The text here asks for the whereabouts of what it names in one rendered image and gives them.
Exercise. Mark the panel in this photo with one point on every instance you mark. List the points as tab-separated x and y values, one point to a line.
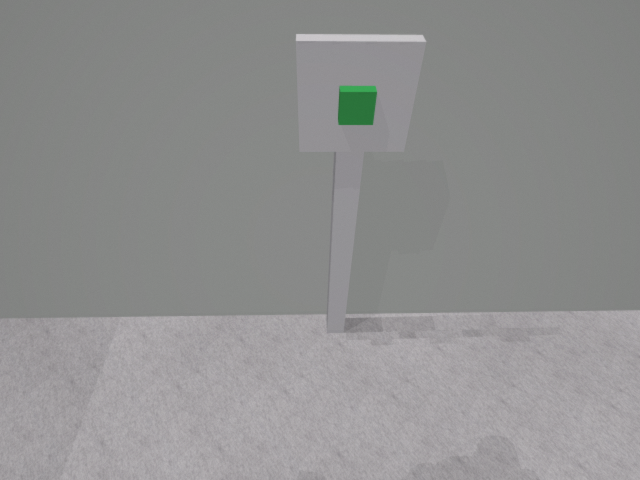
325	62

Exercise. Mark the button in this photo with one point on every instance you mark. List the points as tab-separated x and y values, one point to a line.
356	105

